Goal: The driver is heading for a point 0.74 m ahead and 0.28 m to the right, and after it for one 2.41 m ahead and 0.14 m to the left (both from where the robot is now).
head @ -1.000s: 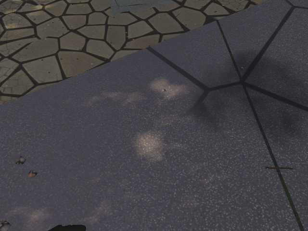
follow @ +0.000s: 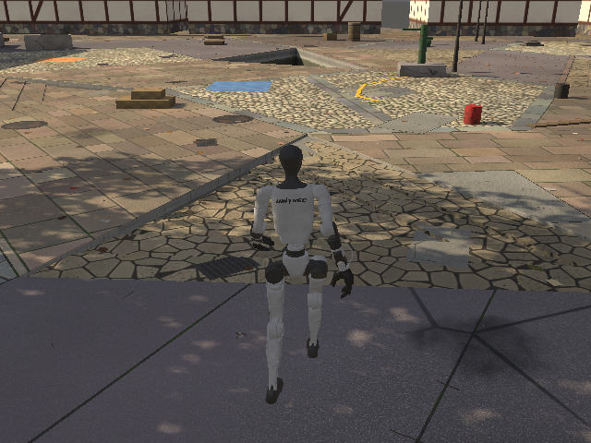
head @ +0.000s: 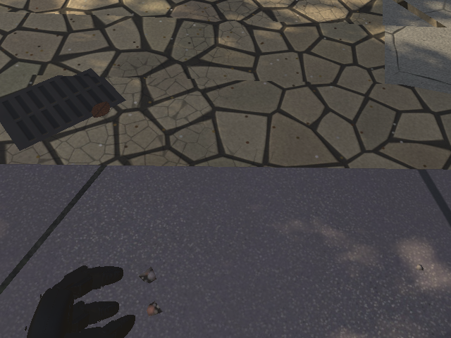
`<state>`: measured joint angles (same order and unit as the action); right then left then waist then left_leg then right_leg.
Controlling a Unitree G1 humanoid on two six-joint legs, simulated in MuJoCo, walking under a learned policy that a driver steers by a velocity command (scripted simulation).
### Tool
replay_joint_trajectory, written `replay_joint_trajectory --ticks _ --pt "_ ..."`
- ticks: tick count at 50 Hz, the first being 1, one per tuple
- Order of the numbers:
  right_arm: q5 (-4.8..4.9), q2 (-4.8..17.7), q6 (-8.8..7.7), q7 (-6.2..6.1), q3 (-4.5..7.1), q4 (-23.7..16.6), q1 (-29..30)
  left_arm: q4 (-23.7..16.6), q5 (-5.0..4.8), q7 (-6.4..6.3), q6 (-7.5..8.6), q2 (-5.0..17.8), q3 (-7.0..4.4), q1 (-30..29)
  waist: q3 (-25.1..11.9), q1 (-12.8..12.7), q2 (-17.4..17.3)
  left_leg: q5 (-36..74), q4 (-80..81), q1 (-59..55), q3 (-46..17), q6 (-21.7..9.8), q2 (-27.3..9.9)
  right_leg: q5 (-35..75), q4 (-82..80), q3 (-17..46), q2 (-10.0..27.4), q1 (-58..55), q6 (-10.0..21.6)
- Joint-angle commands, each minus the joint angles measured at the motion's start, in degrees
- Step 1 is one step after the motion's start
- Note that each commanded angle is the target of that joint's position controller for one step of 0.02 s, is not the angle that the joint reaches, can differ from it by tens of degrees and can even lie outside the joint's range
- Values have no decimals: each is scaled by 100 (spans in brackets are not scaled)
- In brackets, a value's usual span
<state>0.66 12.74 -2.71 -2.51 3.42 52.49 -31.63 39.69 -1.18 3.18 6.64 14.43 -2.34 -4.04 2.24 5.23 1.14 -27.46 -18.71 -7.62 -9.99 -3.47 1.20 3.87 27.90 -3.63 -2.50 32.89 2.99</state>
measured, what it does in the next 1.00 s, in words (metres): walks ahead, turning right: right foot, then left foot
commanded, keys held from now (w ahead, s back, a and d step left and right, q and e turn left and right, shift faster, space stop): e+shift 0.82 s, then shift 0.04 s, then q+shift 0.14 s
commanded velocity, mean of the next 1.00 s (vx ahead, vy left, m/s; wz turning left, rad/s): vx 0.09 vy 0.00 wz -0.68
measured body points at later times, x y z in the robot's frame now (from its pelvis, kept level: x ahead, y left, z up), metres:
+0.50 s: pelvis +0.17 +0.02 +0.01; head +0.20 +0.02 +0.46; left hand +0.40 +0.25 -0.09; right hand +0.26 -0.29 -0.06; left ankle +0.28 +0.10 -0.72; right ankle +0.16 -0.09 -0.70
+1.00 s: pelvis +0.16 -0.01 +0.01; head +0.16 -0.06 +0.46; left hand +0.47 +0.04 -0.06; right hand +0.03 -0.31 -0.11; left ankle +0.27 +0.10 -0.66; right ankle +0.09 -0.08 -0.72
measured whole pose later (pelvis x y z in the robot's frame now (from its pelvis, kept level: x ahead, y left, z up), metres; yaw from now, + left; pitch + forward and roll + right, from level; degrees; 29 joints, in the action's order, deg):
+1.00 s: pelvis +0.16 -0.01 +0.01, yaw -46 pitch +2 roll +1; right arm 0.3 19.1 0.7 -1.3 5.5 41.4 -10.6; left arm 35.7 1.0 0.5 -2.0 14.8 -3.2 8.0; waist 1.9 1.9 -3.1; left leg -28.7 -58.8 29.7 3.1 3.6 -5.6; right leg -17.6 33.6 -2.4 0.8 18.5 2.2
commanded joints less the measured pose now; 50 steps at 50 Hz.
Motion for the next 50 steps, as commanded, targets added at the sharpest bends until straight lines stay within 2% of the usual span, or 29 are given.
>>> replay_joint_trajectory --ticks 1,2,3,4,5,6,9,12,14,16,19,21,22,23,24,25,26,28,30,33,38,42,43,44,45,46,47,48,50 --pt "-190 878 -125 -9 144 -450 606 307 75 -107 50 835 -302 1885 -1413 -1327 -948 6002 -2865 1430 227 125 -618 1312 1 442 253 -3601 550" --pt "-389 158 -190 36 -31 -596 63 466 259 -82 27 1370 -352 2405 -2240 -891 1132 1154 -5379 3064 416 530 318 3482 420 2543 1709 -5350 1387" --pt "-130 227 -266 151 -83 -456 -798 537 242 -3 11 1235 -354 2350 -3011 -600 1727 -530 -6634 4032 -46 641 604 2858 -487 4802 2412 -6050 2195" --pt "-11 684 -295 171 -4 -573 -154 244 107 -40 -56 1065 -376 1603 -2229 -662 928 -191 -6900 4403 -154 588 223 1556 -650 4348 2127 -5233 1999" --pt "-32 971 -332 160 44 -840 778 106 18 -93 -122 852 -320 1184 -1420 -717 127 147 -6626 4511 12 554 31 1286 -802 3527 1771 -4174 1731" --pt "-116 1044 -335 111 87 -1020 1301 46 7 -108 -149 858 -286 1038 -909 -607 -451 260 -6400 4492 154 567 -62 1527 -1013 3114 1502 -3252 1617" --pt "-214 849 -221 24 82 -1382 1429 20 94 -202 -198 916 -298 1109 -660 -263 -115 400 -5281 3999 156 592 -260 1756 -1197 2571 1089 -1941 1561" --pt "-225 574 -115 -71 -23 -1640 1767 -99 97 -318 -344 1157 -394 1149 -845 -207 110 603 -3819 3582 413 775 -2 2093 -1029 2377 818 -1241 1416" --pt "-188 627 -20 -73 -22 -1729 1988 -203 -9 -407 -516 1298 -465 1181 -1144 -231 204 1216 -3260 3246 375 863 184 1261 -926 2481 672 -1115 1183" --pt "-128 693 51 -45 -10 -1847 2325 -318 -91 -488 -681 1285 -486 1178 -1118 -329 317 1556 -2726 3090 305 910 308 -78 -919 2701 512 -1014 933" --pt "-40 789 32 19 38 -1986 2646 -452 -85 -562 -838 1197 -502 1271 -895 -470 666 1567 -1799 2894 160 908 381 -1340 -828 3190 411 -1177 688" --pt "5 896 -58 62 130 -1932 2417 -567 -95 -571 -881 1090 -498 1204 -830 -323 840 1895 -664 2346 144 785 275 -1405 -443 3418 325 -1309 479" --pt "-18 1062 -91 61 204 -1877 2231 -590 -115 -557 -889 852 -437 1351 -929 -334 630 2211 -50 1701 -6 562 -234 -2088 98 3236 66 -1079 259" --pt "-143 1349 -46 12 261 -2003 2278 -501 -42 -533 -911 420 -332 1983 -1356 -670 -463 2582 -142 838 -1134 -33 -1650 -3752 1588 2356 -507 -518 -28" --pt "-455 1414 22 51 262 -2047 2444 -776 -54 -488 -832 689 -398 2003 -1215 -891 -1845 2702 227 1134 -2528 -808 -2436 -4183 2678 1654 -721 461 -211" --pt "-414 1140 13 47 238 -2168 2676 -692 -9 -459 -791 1227 -529 2015 -991 -900 -1572 2507 291 1356 -2413 -1019 -2468 -3685 3552 1422 -197 663 -448" --pt "-328 844 30 15 164 -2220 2860 -562 -45 -457 -842 1436 -606 1990 -811 -844 -1101 2237 171 1582 -1575 -857 -2059 -3205 3926 1252 -24 658 -590" --pt "-197 780 91 -39 125 -2245 3013 -442 -22 -468 -987 1227 -581 2115 -627 -837 -736 2329 80 1876 -609 -644 -1524 -2635 4712 970 116 640 -802" --pt "-220 835 126 -83 123 -2190 2874 -594 -56 -415 -1012 950 -482 1908 -490 -713 -816 2658 169 1974 25 -686 -1353 -2327 4638 622 305 668 -917" --pt "-266 1009 191 -123 208 -2031 2437 -875 -57 -355 -985 772 -387 1359 -617 -384 -946 2916 166 1386 294 -896 -1573 -2253 3934 496 569 828 -1018" --pt "-186 1364 211 -20 383 -1923 2524 -985 -18 -220 -1005 694 -342 1213 -830 -377 -1047 2982 75 1482 912 -879 -1884 -2337 2630 196 734 -143 -813" --pt "3 1426 144 114 460 -1778 2492 -985 -33 -150 -1131 782 -426 1271 -849 -465 -1152 2957 -347 1545 1220 -608 -2060 -2328 1296 -100 534 -1017 -432" --pt "80 1388 146 126 454 -1727 2527 -900 -23 -147 -1137 737 -448 1491 -896 -631 -1076 2903 -692 1677 1374 -416 -1984 -1950 561 -207 366 -1511 -264" --pt "112 1180 145 146 389 -1592 2282 -744 2 -197 -1126 818 -498 1848 -930 -721 -790 2759 -1258 2249 1588 -92 -1755 -1419 -152 -84 174 -2424 -44" --pt "-39 839 150 205 259 -1609 2089 -717 3 -290 -1063 1321 -622 2142 -956 -681 531 1185 -2614 3601 2090 457 -1172 547 -594 1363 1139 -3599 344" --pt "-264 631 150 207 131 -1909 2252 -856 162 -353 -984 1777 -618 1907 -1015 -549 2032 -1220 -4038 5100 1952 826 -544 2385 -380 2848 2671 -3772 1466" --pt "-125 1055 164 149 246 -1869 2637 -859 341 -313 -850 1356 -495 2066 -1502 -1067 1276 -1125 -4825 4852 1141 804 -647 2007 -594 2621 2753 -3264 1839" --pt "29 1079 215 132 255 -1760 2614 -713 366 -292 -749 999 -336 1813 -1205 -859 971 -728 -4836 4661 951 713 -727 1278 -666 1943 2313 -2919 1502" --pt "-26 946 344 80 237 -1371 2171 -561 209 -311 -655 552 -188 1172 -880 -538 826 174 -4546 4334 832 746 -731 670 -715 1081 1769 -2551 930"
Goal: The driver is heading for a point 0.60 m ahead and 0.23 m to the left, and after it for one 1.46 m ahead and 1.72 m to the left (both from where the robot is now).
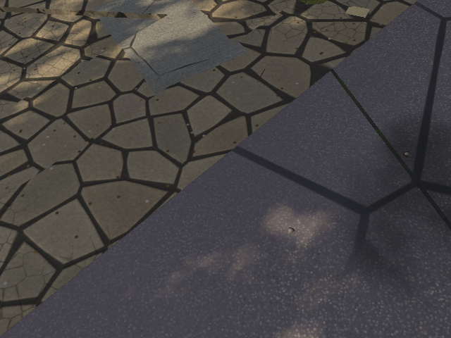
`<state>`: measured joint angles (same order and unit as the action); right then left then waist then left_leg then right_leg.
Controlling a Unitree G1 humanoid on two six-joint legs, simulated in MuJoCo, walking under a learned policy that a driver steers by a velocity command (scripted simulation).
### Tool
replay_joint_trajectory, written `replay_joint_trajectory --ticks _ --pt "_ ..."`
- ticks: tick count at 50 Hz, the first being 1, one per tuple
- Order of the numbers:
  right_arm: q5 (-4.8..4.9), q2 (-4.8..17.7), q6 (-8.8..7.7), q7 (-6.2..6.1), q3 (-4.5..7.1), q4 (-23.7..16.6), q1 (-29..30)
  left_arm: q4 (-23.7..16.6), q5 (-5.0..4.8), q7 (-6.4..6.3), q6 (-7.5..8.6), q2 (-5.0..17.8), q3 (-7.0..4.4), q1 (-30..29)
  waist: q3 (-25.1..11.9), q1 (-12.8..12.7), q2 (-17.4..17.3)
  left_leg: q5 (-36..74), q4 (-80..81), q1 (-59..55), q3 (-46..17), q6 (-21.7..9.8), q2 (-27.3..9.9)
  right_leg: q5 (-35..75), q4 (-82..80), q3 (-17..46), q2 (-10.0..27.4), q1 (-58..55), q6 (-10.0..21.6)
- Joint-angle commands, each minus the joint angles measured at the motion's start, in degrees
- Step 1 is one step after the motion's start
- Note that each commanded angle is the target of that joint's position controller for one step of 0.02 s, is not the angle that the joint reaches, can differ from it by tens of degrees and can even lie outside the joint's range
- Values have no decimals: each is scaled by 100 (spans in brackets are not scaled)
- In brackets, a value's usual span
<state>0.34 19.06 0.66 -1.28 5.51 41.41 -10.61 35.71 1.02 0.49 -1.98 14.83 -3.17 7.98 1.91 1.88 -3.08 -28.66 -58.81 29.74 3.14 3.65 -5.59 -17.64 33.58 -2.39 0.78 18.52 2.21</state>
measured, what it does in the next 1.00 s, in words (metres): walks ahead, turning left: left foot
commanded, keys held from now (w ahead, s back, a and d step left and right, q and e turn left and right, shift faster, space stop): q+shift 0.18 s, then w+q+shift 0.44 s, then w+e+shift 0.38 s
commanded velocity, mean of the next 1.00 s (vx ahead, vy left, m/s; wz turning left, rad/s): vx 0.59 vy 0.00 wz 0.37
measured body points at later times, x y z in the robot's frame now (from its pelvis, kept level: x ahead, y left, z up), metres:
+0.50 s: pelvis +0.08 +0.06 +0.00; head +0.09 +0.08 +0.45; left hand -0.01 +0.36 -0.12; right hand +0.38 -0.10 -0.06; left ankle +0.10 +0.23 -0.69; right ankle +0.00 -0.10 -0.73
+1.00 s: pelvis +0.36 +0.32 -0.02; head +0.38 +0.34 +0.43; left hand +0.39 +0.60 -0.14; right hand +0.45 +0.07 -0.14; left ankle +0.15 +0.23 -0.73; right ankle +0.60 +0.35 -0.68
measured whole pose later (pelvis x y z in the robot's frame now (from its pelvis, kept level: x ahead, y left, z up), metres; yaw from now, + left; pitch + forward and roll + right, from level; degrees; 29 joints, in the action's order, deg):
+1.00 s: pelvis +0.36 +0.32 -0.02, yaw +25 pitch +1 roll +0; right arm -1.2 14.5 -6.0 -0.2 0.8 49.7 -26.9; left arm 44.4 0.1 4.4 1.1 15.7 -0.9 8.5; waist 2.6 1.9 1.1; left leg -21.5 -4.0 -17.6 10.2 -4.4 7.3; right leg 5.2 43.2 -7.4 -1.0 45.0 6.5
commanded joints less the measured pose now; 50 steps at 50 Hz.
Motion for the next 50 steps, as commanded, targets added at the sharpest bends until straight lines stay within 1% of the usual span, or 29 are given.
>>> replay_joint_trajectory --ticks 1,2,4,8,9,11,13,20,21,22,23,25,27,28,29,30,31,32,33,34,35,36,37,39,41,42,46,48,50 --pt "18 342 53 -40 52 -140 -143 -102 10 -73 244 426 -60 -155 -755 -116 1235 633 -602 242 -576 86 85 3052 -1334 607 1336 -814 963" --pt "59 406 71 -38 79 -125 -218 -94 72 -108 266 463 -66 -226 -679 -88 1182 835 -629 115 -604 127 206 3019 -1411 411 1329 -718 951" --pt "108 501 86 -37 105 -277 -72 -90 79 -216 237 689 -146 -252 -517 -174 1088 974 -519 449 -514 181 233 2726 -1529 356 1498 -1025 1002" --pt "91 282 178 11 38 -571 121 10 40 -356 137 726 -197 -66 -338 -362 946 854 -121 870 -435 261 3 2104 -1698 413 1888 -1518 1132" --pt "84 237 198 33 28 -640 136 20 39 -359 130 743 -215 -74 -307 -376 930 822 -22 863 -391 261 -46 2035 -1728 361 1934 -1534 1156" --pt "111 227 192 117 15 -808 229 98 -64 -317 195 912 -314 263 -413 -556 953 869 70 1100 -302 134 -171 -221 -2266 681 2174 -1797 1156" --pt "146 269 136 197 41 -957 401 207 -127 -285 311 990 -372 449 -201 -591 914 880 146 1602 -342 -52 -243 -1419 -2655 960 2373 -2112 1067" --pt "259 -53 -73 359 -61 -1124 792 570 -100 -154 610 1103 -518 754 144 -593 638 1247 510 2033 -295 -437 -455 -1004 -2867 -94 2250 -2703 732" --pt "-385 56 138 595 -50 -1106 939 628 228 -25 601 881 -371 997 81 -656 742 1398 834 1629 126 -486 -194 -1131 -2756 -580 2078 -2558 531" --pt "-373 52 200 717 -41 -1183 1166 670 197 29 598 887 -372 1037 170 -726 924 1446 998 1339 262 -554 -180 -1127 -2745 -801 1989 -2288 430" --pt "-289 73 216 791 -50 -1230 1297 693 169 35 581 985 -378 1074 245 -721 1001 1385 1099 1160 336 -638 -145 -1141 -2739 -934 1981 -2168 368" --pt "-217 141 220 849 -75 -1265 1416 724 159 30 522 1195 -405 1111 401 -641 1016 1163 1280 931 464 -828 -99 -1002 -2665 -1163 2063 -2135 305" --pt "-203 288 217 761 -63 -1151 1135 715 135 45 451 1375 -422 1053 331 -371 1006 730 1507 247 741 -1073 195 333 -2140 -1493 2079 -2101 217" --pt "-164 388 189 650 -14 -931 510 711 81 56 419 1480 -442 985 63 -19 937 536 1575 -613 959 -1199 550 1940 -1263 -1726 2018 -1900 180" --pt "-114 500 117 501 91 -532 -673 676 -16 83 375 1542 -439 821 -503 676 585 766 1841 -2129 1024 -1374 960 3561 412 -2017 1815 -1359 118" --pt "-132 938 58 351 290 0 -2164 506 33 106 360 1377 -356 657 -1094 1370 -173 194 2181 -4053 326 -1556 987 2856 2761 -1906 1520 219 -70" --pt "-112 1831 89 255 404 -113 -1738 -86 172 179 456 427 -104 406 -766 800 -1991 -2078 3821 -4525 -3038 -1955 -443 -1729 4576 -1236 454 2825 -487" --pt "-100 1761 47 250 340 -470 -1323 -480 289 139 547 804 -129 -424 -807 905 -870 -1993 4825 -4168 -4630 -2009 -943 -1322 5033 208 234 3519 -547" --pt "-180 1440 34 222 250 -370 -1205 -441 188 131 581 904 -121 -279 -473 602 -384 -1101 4736 -4008 -3951 -1909 -1191 -608 4922 205 519 3642 -407" --pt "-252 1183 -37 186 172 -331 -1164 -94 128 97 618 863 -66 415 -384 248 -187 -472 4584 -3510 -3325 -1775 -1094 -135 4530 140 770 3178 -264" --pt "-263 878 -145 183 68 -370 -770 177 154 97 602 876 -59 799 -291 -77 5 -114 4524 -2926 -2735 -1578 -767 173 4190 229 952 2662 -207" --pt "-212 647 -263 187 -34 -400 -480 397 165 128 521 830 -36 1155 -239 -301 -96 106 4661 -2469 -2332 -1422 -553 502 4015 305 1056 2248 -196" --pt "-181 508 -384 209 -96 -350 -484 522 132 172 417 820 -32 1234 -156 -353 -116 505 4805 -2185 -2068 -1285 -466 713 3933 341 1074 2016 -204" --pt "-164 526 -536 249 -94 -137 -734 606 -4 257 284 705 -13 982 288 -310 75 1260 5155 -2088 -1523 -1081 -362 1149 3679 429 936 2337 -168" --pt "-185 468 -607 281 -111 68 -1142 622 -158 264 255 607 -15 497 620 -50 280 2485 5269 -2414 -686 -656 -117 1453 3305 632 460 2797 -21" --pt "-170 495 -647 287 -125 118 -1295 527 -180 279 287 485 27 314 703 -34 68 3155 5320 -2366 -416 -569 -163 1649 2885 674 320 2771 35" --pt "-147 147 -753 190 -314 371 -1467 446 -85 382 403 387 128 -321 709 -25 168 5486 5530 -2940 528 -327 -46 2314 1685 -264 -47 2611 315" --pt "-139 259 -800 101 -337 434 -1327 471 -85 423 409 322 204 -222 471 -221 62 7418 5418 -3093 882 -193 -81 2512 1003 -750 -268 1751 486" --pt "-171 629 -794 -69 -248 479 -1256 602 -86 394 347 565 163 132 17 -506 -242 9540 4761 -3679 969 -86 -295 2407 701 -1006 -605 956 583"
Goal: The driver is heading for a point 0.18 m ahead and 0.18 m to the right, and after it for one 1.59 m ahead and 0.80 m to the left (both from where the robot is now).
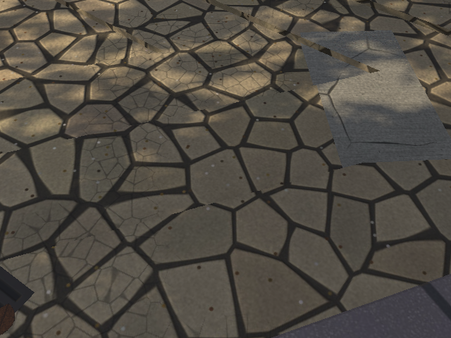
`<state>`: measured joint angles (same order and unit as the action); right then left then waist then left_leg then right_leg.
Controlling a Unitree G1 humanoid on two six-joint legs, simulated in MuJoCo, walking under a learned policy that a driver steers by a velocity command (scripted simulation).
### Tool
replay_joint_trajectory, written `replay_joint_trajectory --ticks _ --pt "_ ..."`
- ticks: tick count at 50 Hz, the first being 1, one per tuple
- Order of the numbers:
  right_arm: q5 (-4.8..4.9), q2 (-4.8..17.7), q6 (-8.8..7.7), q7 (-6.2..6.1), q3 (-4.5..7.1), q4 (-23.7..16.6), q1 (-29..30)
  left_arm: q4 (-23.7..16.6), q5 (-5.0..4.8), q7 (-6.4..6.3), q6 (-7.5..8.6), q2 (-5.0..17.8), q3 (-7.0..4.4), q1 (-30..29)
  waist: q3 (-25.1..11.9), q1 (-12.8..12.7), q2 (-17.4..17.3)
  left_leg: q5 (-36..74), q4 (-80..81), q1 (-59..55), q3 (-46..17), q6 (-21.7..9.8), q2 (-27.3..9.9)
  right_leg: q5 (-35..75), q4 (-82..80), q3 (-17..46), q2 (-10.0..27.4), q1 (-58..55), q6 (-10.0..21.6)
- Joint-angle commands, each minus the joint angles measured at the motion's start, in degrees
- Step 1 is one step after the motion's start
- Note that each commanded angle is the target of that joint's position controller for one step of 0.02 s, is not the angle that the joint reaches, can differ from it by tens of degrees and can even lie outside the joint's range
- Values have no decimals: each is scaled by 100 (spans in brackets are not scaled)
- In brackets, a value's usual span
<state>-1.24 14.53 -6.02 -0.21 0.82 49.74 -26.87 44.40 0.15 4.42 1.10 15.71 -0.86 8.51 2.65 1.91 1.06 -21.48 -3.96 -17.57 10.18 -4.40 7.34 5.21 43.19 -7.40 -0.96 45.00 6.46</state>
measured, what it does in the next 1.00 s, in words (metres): goes down, turning left: right foot, then left foot 0.04 m lower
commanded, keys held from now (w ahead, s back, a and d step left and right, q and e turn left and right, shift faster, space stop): w+e+shift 0.02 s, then w+q+shift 0.72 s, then q+shift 0.26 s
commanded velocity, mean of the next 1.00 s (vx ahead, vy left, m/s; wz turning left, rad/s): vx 0.89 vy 0.00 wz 0.59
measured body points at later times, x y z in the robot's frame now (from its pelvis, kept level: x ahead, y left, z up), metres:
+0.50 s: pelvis +0.49 +0.05 -0.02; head +0.53 +0.05 +0.43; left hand +0.39 +0.30 -0.14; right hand +0.72 -0.15 -0.13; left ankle +0.71 +0.14 -0.71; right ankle +0.23 -0.02 -0.70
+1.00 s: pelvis +0.98 +0.14 -0.08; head +1.02 +0.18 +0.37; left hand +1.07 +0.47 -0.14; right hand +1.14 -0.11 -0.19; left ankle +0.74 +0.13 -0.65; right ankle +1.17 +0.11 -0.79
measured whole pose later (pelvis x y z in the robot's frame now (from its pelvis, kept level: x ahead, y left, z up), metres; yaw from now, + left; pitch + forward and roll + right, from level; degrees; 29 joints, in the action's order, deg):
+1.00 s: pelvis +0.98 +0.14 -0.08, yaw +39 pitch +2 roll -2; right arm 2.1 17.6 -1.1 -1.5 3.5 49.7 -23.4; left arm 34.6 1.1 -0.2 7.3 14.4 0.3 -1.6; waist 4.3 5.9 -0.5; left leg -39.1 -78.5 15.0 -14.3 1.2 9.9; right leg -7.0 32.1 1.9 -1.1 30.4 -1.9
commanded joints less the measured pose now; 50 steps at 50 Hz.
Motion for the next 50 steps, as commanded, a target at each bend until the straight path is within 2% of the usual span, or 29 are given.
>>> replay_joint_trajectory --ticks 1,3,4,5,6,7,9,13,17,21,24,26,27,28,29,30,31,32,34,38,40,43,44,45,46,47,48,49,50 --pt "-65 1249 -44 -269 278 -350 481 -109 0 -36 -10 682 -132 629 -351 -837 -831 9710 -1479 803 272 762 -1688 -205 -285 -550 -629 -2197 223" --pt "-185 1478 142 -344 349 -367 1026 527 64 -182 -56 1174 -377 2806 -889 -1988 -821 9635 -4335 1476 -16 600 -1856 -954 -670 248 -514 -4148 663" --pt "-119 1423 214 -279 388 -379 1577 764 33 -298 -59 1380 -533 3663 -902 -2539 -154 6009 -7458 2465 101 365 -1009 -1267 -1406 901 -51 -5040 1089" --pt "-240 61 56 -108 -2 -629 1462 793 59 -344 -55 1273 -459 3048 -667 -1388 1360 -844 -9296 4827 -650 -29 -159 -1082 -325 1842 589 -5784 871" --pt "153 -135 -70 -7 -113 -889 400 402 240 -369 58 1260 -425 2181 -1495 -623 1269 -709 -9601 5986 -2168 -178 68 -2788 -1622 4683 1731 -6238 1751" --pt "94 561 -131 45 -60 -790 834 291 226 -387 78 796 -408 1784 -746 -685 77 114 -9009 6202 -1891 -327 -454 -4380 -2940 4634 1836 -5292 1532" --pt "35 729 43 111 0 -655 982 344 247 -399 249 396 -270 1223 402 -114 -780 663 -7948 5704 -1855 -236 -1043 -4104 -3459 3610 1677 -3445 993" --pt "33 465 465 327 -70 -719 1526 566 110 -361 724 645 -279 1366 923 -53 -363 1721 -5950 5097 -1712 118 -1458 -2422 -4161 1450 958 -2230 122" --pt "92 292 258 449 -83 -828 2357 742 -24 -352 899 487 -213 1726 779 -420 -247 3813 -3770 5160 -847 -122 -1198 190 -3958 -189 391 -3314 -361" --pt "-5 279 131 557 -112 -860 2962 904 -3 -539 833 607 -153 2101 623 -612 88 4469 -2530 5102 -173 -391 -721 2335 -3779 -625 656 -4788 -622" --pt "-100 608 176 453 14 -554 2176 891 17 -755 594 984 -213 2040 -65 -30 483 3652 -2390 4131 248 -461 -18 5357 -2330 -753 933 -5646 -848" --pt "-58 1131 258 341 254 89 -32 727 197 -827 379 1176 -292 1380 -940 1140 744 2738 -2793 1973 -143 -805 9 6125 422 -608 1123 -4923 -809" --pt "9 1383 305 219 452 399 -1172 676 221 -787 306 1231 -364 811 -1072 1771 438 2463 -2346 1007 -850 -1273 -503 3811 3052 -621 721 -3960 -722" --pt "80 1613 366 123 556 524 -1011 352 370 -624 466 478 -195 519 -891 1075 -1065 3577 -3527 -316 -1616 -1276 -1086 -3290 4922 -137 -144 -1530 -607" --pt "-80 2038 372 155 654 348 -749 -167 44 -596 577 258 -65 994 -1873 520 -1131 3501 -3251 -1830 -3961 -2457 -1997 -3967 5837 824 -169 367 -821" --pt "-55 1797 397 92 686 215 -645 -385 0 -584 694 489 21 546 -2017 756 -387 1408 -1823 -1787 -5245 -2701 -2402 -3367 5382 1307 -25 1026 -750" --pt "0 1265 423 71 577 209 -161 -315 117 -553 754 737 -9 229 -822 411 644 852 -1122 -273 -4698 -2045 -2014 -2681 4274 1273 364 676 -561" --pt "14 1247 396 29 552 131 219 -353 210 -502 737 722 -5 355 -409 14 341 1028 -972 783 -4605 -2052 -1955 -2599 3690 1286 474 252 -643" --pt "104 1013 232 -5 427 93 391 -352 459 -460 469 688 22 321 92 -404 728 1772 -819 2423 -4000 -1841 -1451 -2713 2876 1299 702 -625 -920" --pt "90 1296 51 53 528 14 561 -790 354 -309 367 395 175 -539 469 -253 17 3324 -764 4097 -3023 -1406 -633 -913 487 729 664 -1910 -1046" --pt "242 1176 88 93 548 144 263 -881 260 -330 471 369 182 -684 242 33 23 4130 -1450 3833 -2625 -862 -219 643 -744 629 331 -2263 -821" --pt "182 1144 187 64 562 202 -35 -962 206 -408 512 397 172 -739 -138 318 -392 3930 -2463 3506 -2973 -377 -102 930 -1533 619 -215 -3168 -719" --pt "580 546 193 -77 429 168 -220 -1392 -85 -493 726 542 -30 -1413 -187 368 -30 2780 -2912 3585 -3529 -64 -25 903 -2169 1208 -365 -3586 -824" --pt "521 831 223 -127 442 142 38 -1384 -153 -557 790 777 -134 -1070 -405 -39 -115 2684 -3509 3351 -3466 76 -26 1277 -2406 1073 -357 -3893 -895" --pt "423 1064 272 -183 504 11 387 -1148 -77 -595 816 920 -231 -102 -944 -596 -395 2628 -4727 3421 -3156 333 169 1890 -2334 1111 -103 -4849 -867" --pt "228 544 362 -227 342 -174 336 -840 45 -594 753 983 -224 1158 -1914 -910 -261 -614 -6545 4245 -2675 586 376 3353 -1279 1888 1125 -6508 -483" --pt "170 135 400 -197 200 -376 -552 -813 286 -520 685 1038 -172 1775 -3033 -656 1135 -2823 -8783 5402 -2516 751 640 6080 -352 3623 2871 -7830 371" --pt "301 562 416 -136 216 -563 -1096 -749 150 -405 550 1134 -260 1803 -3735 -511 1651 -2368 -9846 5938 -2643 950 68 5559 -388 4553 3522 -8115 1071" --pt "484 787 476 -96 239 -949 -566 -887 4 -465 409 1342 -413 979 -3576 -316 1708 -1455 -9928 6461 -2272 950 -530 1921 -1162 4843 3494 -7625 1301"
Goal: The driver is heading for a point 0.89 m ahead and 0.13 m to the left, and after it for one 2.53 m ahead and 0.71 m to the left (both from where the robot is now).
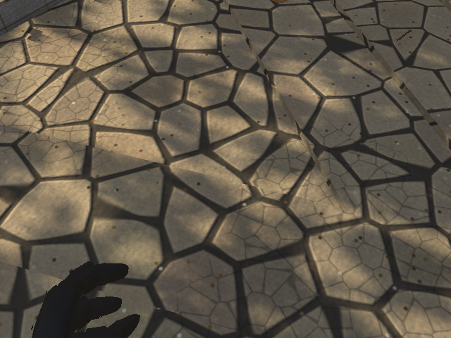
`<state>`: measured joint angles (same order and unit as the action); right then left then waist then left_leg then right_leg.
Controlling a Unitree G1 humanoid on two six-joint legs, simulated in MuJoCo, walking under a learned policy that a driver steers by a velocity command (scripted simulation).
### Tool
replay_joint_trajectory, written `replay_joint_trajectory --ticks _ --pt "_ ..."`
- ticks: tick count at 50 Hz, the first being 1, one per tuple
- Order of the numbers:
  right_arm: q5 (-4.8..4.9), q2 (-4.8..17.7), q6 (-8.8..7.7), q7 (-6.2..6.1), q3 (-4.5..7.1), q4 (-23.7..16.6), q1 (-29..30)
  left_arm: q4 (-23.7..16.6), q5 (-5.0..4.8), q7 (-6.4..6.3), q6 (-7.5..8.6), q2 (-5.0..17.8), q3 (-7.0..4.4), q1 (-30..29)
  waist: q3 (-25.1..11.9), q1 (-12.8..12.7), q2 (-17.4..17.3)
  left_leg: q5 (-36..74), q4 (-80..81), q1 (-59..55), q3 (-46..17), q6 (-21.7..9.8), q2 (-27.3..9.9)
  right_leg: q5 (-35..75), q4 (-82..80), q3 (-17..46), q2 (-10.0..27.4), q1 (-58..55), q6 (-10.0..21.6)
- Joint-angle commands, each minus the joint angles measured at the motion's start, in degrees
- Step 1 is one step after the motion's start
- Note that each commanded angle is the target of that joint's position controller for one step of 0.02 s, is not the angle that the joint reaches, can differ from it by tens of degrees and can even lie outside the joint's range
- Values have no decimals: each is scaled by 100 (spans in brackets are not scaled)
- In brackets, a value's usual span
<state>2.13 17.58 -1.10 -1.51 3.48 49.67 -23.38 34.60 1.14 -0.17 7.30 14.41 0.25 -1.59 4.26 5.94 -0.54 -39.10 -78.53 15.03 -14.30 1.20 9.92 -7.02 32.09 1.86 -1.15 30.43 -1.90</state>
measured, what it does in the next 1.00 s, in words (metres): goes down: left foot, then right foot 0.03 m lower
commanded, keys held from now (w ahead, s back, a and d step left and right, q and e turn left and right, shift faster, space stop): q+shift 0.14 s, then w+q+shift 0.28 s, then w+shift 0.02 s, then w+e+shift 0.56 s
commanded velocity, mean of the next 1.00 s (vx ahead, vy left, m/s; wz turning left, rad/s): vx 0.71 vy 0.00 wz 0.28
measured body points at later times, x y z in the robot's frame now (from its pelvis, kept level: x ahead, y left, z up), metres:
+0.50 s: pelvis +0.21 +0.05 +0.01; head +0.21 +0.08 +0.46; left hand +0.11 +0.35 -0.12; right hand +0.53 -0.08 -0.03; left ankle +0.18 +0.13 -0.71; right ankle +0.14 -0.14 -0.67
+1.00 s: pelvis +0.58 +0.20 -0.03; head +0.60 +0.21 +0.42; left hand +0.55 +0.50 -0.15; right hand +0.76 -0.03 -0.14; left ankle +0.34 +0.27 -0.56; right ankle +0.64 +0.20 -0.74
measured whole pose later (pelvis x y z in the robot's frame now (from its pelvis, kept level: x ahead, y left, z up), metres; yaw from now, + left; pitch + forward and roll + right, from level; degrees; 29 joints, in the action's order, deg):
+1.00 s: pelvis +0.58 +0.20 -0.03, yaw +10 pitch +0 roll +0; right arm -2.4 15.2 -5.1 -0.5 0.3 44.7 -13.5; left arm 47.8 0.7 2.3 0.4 19.4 -4.7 19.4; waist 2.7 -3.8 0.3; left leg -21.5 -84.5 12.2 -0.9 -0.5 1.2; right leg -13.5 36.0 -3.8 -9.6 22.7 11.4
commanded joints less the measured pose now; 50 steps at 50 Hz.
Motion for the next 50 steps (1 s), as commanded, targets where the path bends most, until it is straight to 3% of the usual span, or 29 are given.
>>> replay_joint_trajectory --ticks 1,2,3,5,7,10,15,16,19,21,22,23,24,25,26,28,29,33,34,35,38,41,42,44,45,46,47,48,50 --pt "144 714 111 -38 78 -998 -102 -108 -14 -139 -318 865 -394 1401 -2794 -831 713 908 -1967 3191 639 434 -1096 1721 -695 3163 2894 -4844 1913" --pt "61 851 252 -90 175 -1119 288 -152 30 -211 -382 607 -260 976 -1801 -664 193 1155 -1860 2949 898 464 -1190 1880 -1002 2425 2571 -3448 1756" --pt "5 786 372 -107 202 -1202 363 -69 43 -203 -373 589 -233 770 -1156 -494 -13 1032 -1602 2562 889 432 -1344 2260 -1251 1799 2341 -2371 1687" --pt "-19 303 430 -131 130 -1491 394 208 -7 -150 -270 709 -346 560 -645 -307 441 1181 -477 2198 921 356 -1638 2791 -1507 586 1956 -1426 1399" --pt "-15 240 353 -119 142 -1720 609 371 -31 -157 -229 889 -456 468 -715 -275 582 2024 878 2070 1036 318 -1668 2805 -1635 -35 1710 -1431 1378" --pt "25 218 330 108 127 -1767 954 498 -102 -125 -289 1133 -590 539 -1150 -443 579 3057 2118 1550 1175 75 -1864 570 -2065 -252 1975 -1877 1436" --pt "6 589 343 324 238 -2063 2021 703 -254 9 -314 1569 -824 1104 -412 -853 422 2623 2945 2450 1461 -321 -1838 -1721 -2537 -166 2324 -3002 1199" --pt "-580 462 446 536 99 -2191 2322 807 86 105 -376 1296 -702 1630 -471 -961 294 2497 3284 2202 1851 -438 -1613 -1921 -2316 -694 2313 -3079 849" --pt "-483 513 449 761 101 -2302 2803 865 92 140 -517 1494 -746 1962 -91 -1208 681 1888 3685 1860 2178 -623 -1410 -2060 -2149 -1116 2225 -3076 613" --pt "-463 582 411 699 120 -2182 2424 841 53 149 -602 1627 -748 1925 -67 -942 764 1427 4001 1277 2391 -820 -1117 -894 -1606 -1407 2263 -3059 577" --pt "-492 583 351 615 150 -1885 1616 821 -19 148 -628 1628 -726 1796 -277 -468 563 1553 4493 184 2476 -953 -789 542 -591 -1812 2058 -2623 511" --pt "-541 811 264 492 283 -1277 9 778 -36 141 -612 1408 -626 1717 -918 297 -144 1457 4885 -1925 1971 -1223 -600 1654 1372 -2177 1666 -1420 399" --pt "-480 1537 184 356 421 -1127 -701 315 101 186 -565 572 -370 1349 -1008 534 -2039 -276 6000 -3367 -944 -1697 -2287 -1996 3486 -2082 822 1182 52" --pt "-347 1706 111 245 407 -1299 -522 -55 240 166 -524 821 -401 571 -721 566 -1630 309 6802 -3224 -2528 -1936 -2840 -2512 4217 -827 354 2621 -9" --pt "-395 1385 81 173 326 -1230 -409 -57 125 183 -500 1013 -421 500 -472 431 -855 1282 6468 -3194 -1677 -1826 -2962 -1981 4321 -467 721 2832 108" --pt "-471 860 -24 137 143 -1206 137 385 4 271 -445 1041 -395 1154 -361 -134 -289 2020 6454 -2265 -377 -1413 -2502 -1217 3615 -210 995 1911 236" --pt "-445 724 -104 130 67 -1230 450 540 31 324 -498 1031 -399 1436 -239 -377 -337 2154 6680 -1818 47 -1242 -2373 -948 3363 -30 932 1518 215" --pt "-411 697 -392 198 39 -1034 625 636 -72 467 -595 846 -392 1312 321 -594 -236 3288 7316 -1139 1375 -991 -2087 325 2302 114 540 1217 238" --pt "-417 544 -460 206 -1 -977 641 693 -99 480 -565 842 -405 1232 398 -603 -53 3847 7326 -1187 1821 -846 -1848 774 1968 -44 428 1183 305" --pt "-397 622 -536 190 12 -939 641 595 -51 511 -534 673 -340 1163 360 -681 -307 3966 7367 -1119 1916 -852 -2028 1218 1605 -90 574 1022 377" --pt "-337 597 -691 140 1 -737 569 540 -47 613 -487 571 -264 769 516 -620 -26 4426 7769 -1114 2479 -672 -1998 2188 414 -538 557 271 639" --pt "-336 898 -645 19 57 -483 338 641 7 534 -534 653 -279 1044 156 -768 -125 7815 7006 -2264 2780 -394 -2049 1957 34 -1091 -50 -200 962" --pt "-373 1032 -549 -34 90 -454 273 721 14 472 -567 762 -316 1360 -108 -927 -266 9258 6289 -2640 2814 -310 -2082 1397 120 -1277 -312 -417 1054" --pt "-525 1216 -303 -105 152 -521 564 1143 -22 371 -627 1063 -475 2974 -868 -1731 -618 10496 3900 -2542 2721 -335 -2226 265 428 -1211 -501 -1759 1364" --pt "-571 1175 -235 -74 147 -577 848 1446 -7 279 -640 1322 -623 4030 -1117 -2238 -513 9669 2062 -1704 2644 -454 -2116 -432 281 -865 -480 -2920 1558" --pt "-510 782 -331 46 77 -617 1300 1494 -168 187 -735 1495 -796 4136 -860 -2388 616 5308 -596 -127 2612 -405 -993 -662 -10 -3 -98 -3742 1799" --pt "-378 -86 -476 170 -201 -1244 551 1259 57 231 -737 2163 -866 3307 -1221 -933 2026 891 -2455 3006 1706 21 -217 -686 -334 3282 1222 -5281 3037" --pt "-412 226 -619 114 -273 -1387 1132 1107 -65 244 -715 1986 -900 3189 -1661 -1436 833 1200 -2408 3657 836 -117 -462 -1376 -1433 4554 1617 -5504 3264" --pt "-480 454 -717 114 -293 -1489 1479 1324 -62 151 -639 1251 -709 3045 -528 -886 -412 1898 -829 3212 728 -236 -1198 -1612 -1906 3700 1325 -3631 2471"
